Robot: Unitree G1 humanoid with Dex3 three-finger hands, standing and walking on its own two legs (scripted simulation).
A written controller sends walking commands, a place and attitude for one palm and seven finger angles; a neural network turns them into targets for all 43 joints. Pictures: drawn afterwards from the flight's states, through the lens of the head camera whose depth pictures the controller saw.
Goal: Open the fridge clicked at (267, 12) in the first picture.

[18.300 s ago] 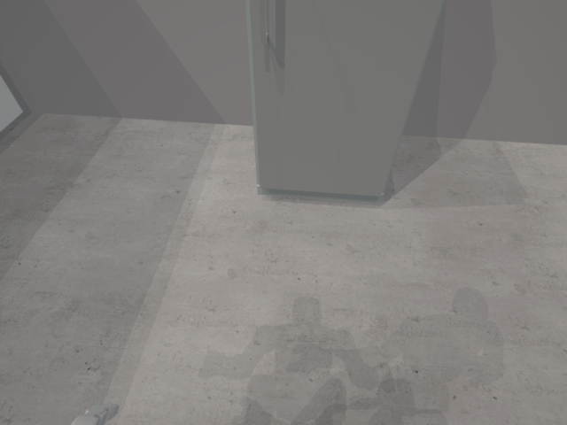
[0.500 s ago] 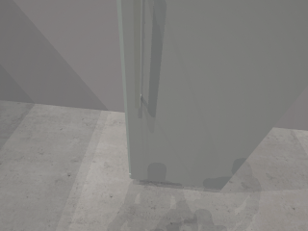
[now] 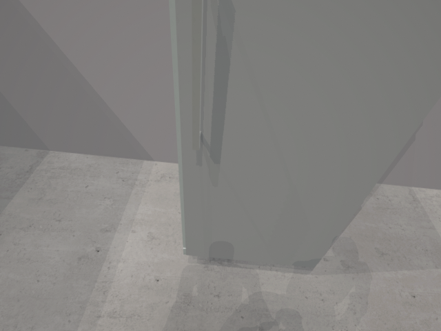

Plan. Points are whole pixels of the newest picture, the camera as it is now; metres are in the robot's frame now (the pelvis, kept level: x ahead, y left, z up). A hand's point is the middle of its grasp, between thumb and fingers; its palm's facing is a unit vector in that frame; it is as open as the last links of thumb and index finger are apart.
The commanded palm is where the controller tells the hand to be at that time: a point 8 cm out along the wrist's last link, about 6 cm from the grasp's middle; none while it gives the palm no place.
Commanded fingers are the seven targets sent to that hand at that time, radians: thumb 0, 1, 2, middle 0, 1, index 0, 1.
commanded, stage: look again from close up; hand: left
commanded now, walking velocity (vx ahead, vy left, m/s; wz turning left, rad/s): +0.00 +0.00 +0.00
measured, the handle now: (198, 66) +0.55 +0.10 +0.23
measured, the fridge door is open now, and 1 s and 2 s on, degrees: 0 0 0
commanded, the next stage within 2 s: none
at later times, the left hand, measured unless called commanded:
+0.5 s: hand out of the picture -0.08 +0.22 -0.19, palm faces +0.14 -0.98 -0.16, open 7.4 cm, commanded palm none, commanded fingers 0.00 0.90 0.90 -0.20 -0.30 -0.20 -0.30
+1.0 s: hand out of the picture -0.15 +0.29 -0.18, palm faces +0.03 -0.98 -0.17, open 7.4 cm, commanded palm none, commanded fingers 0.00 0.90 0.90 -0.20 -0.30 -0.20 -0.30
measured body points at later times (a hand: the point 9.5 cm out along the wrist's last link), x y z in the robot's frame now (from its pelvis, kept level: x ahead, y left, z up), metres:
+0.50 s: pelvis -0.06 +0.05 -0.01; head -0.08 +0.08 +0.44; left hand -0.08 +0.27 -0.18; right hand -0.07 -0.17 -0.16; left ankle +0.09 +0.07 -0.72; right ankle -0.11 -0.05 -0.74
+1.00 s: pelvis -0.13 +0.12 +0.00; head -0.13 +0.13 +0.45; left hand -0.15 +0.34 -0.16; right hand -0.09 -0.11 -0.15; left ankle -0.06 +0.20 -0.74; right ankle -0.13 -0.02 -0.74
